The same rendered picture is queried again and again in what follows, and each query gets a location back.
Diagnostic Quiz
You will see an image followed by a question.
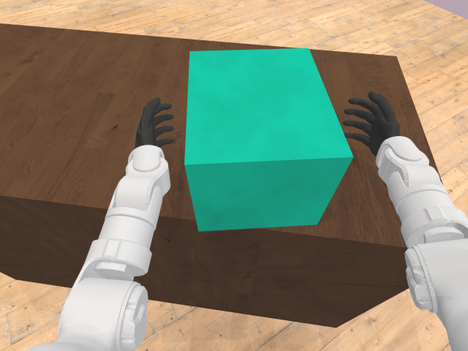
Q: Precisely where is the right robot forearm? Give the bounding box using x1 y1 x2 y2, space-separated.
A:
376 136 468 249

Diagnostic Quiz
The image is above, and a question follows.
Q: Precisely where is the left robot forearm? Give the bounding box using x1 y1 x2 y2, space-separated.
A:
58 145 170 336

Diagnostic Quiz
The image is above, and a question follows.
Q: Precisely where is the robot right upper arm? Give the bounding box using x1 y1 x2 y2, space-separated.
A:
404 238 468 351

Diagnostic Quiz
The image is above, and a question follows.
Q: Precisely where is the robot left hand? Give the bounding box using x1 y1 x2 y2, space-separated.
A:
135 97 174 148

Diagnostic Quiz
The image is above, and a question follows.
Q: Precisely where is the pedestal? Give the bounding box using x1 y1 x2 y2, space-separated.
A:
0 23 443 328

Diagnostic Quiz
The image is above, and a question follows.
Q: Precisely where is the carton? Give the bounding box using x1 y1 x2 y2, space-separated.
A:
184 48 353 232

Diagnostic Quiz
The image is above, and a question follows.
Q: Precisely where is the robot left upper arm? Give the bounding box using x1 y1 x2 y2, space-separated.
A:
27 277 148 351

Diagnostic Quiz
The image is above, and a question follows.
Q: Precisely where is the robot right hand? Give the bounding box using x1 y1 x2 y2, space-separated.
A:
343 91 400 156

